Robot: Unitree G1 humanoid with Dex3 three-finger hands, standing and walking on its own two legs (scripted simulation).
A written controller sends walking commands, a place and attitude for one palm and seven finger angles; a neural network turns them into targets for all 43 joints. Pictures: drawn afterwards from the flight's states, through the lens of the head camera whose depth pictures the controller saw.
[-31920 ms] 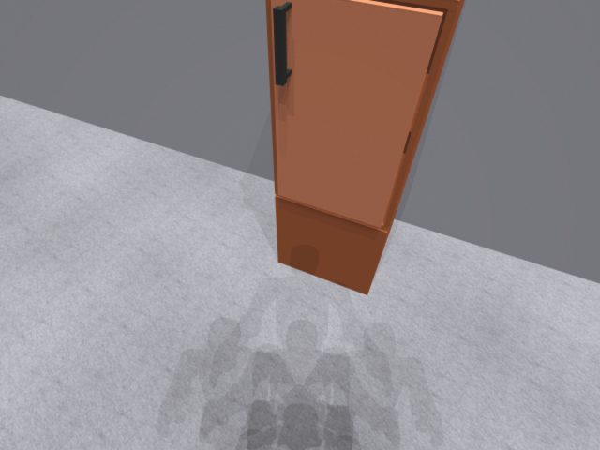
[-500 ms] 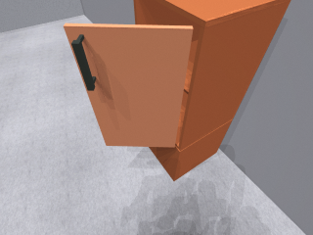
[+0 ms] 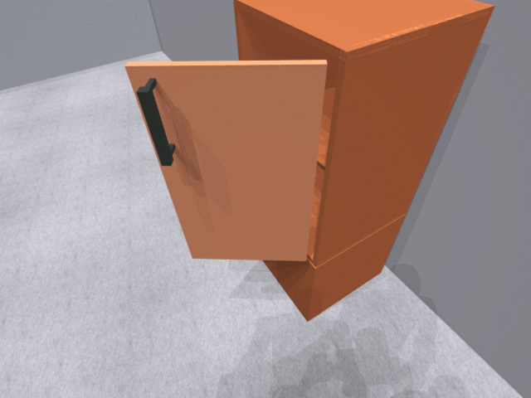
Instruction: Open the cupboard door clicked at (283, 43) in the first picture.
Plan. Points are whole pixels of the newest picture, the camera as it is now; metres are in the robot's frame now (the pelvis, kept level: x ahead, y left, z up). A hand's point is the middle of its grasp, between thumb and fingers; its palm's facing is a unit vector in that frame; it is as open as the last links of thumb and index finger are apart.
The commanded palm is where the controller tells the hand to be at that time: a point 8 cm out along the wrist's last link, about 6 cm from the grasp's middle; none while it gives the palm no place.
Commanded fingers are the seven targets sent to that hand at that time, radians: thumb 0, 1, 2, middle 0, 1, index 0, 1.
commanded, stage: come to a stop and stand still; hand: left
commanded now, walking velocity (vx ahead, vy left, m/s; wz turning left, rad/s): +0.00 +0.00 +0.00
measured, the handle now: (159, 123) +0.54 +0.23 +0.15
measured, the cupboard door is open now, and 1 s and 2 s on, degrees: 55 55 55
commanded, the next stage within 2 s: look again from close up in 0.76 s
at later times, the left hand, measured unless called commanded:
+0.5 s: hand out of the picture +0.04 +0.16 -0.17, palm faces +0.02 -0.98 -0.21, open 7.3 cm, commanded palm none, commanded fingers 0.00 0.90 0.90 -0.20 -0.30 -0.20 -0.30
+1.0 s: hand out of the picture +0.03 +0.14 -0.17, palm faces +0.05 -0.98 -0.19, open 7.3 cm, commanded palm none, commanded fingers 0.00 0.90 0.90 -0.20 -0.30 -0.20 -0.30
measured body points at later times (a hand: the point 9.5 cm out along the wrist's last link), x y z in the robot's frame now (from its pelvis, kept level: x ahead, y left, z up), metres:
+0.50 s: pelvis +0.02 -0.02 +0.00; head +0.03 -0.03 +0.45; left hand +0.04 +0.21 -0.15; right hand +0.01 -0.24 -0.16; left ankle -0.02 +0.08 -0.74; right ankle +0.04 -0.11 -0.74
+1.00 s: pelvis +0.04 -0.03 +0.01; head +0.05 -0.03 +0.45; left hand +0.03 +0.19 -0.15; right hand +0.03 -0.24 -0.16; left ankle -0.02 +0.08 -0.74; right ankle +0.04 -0.11 -0.74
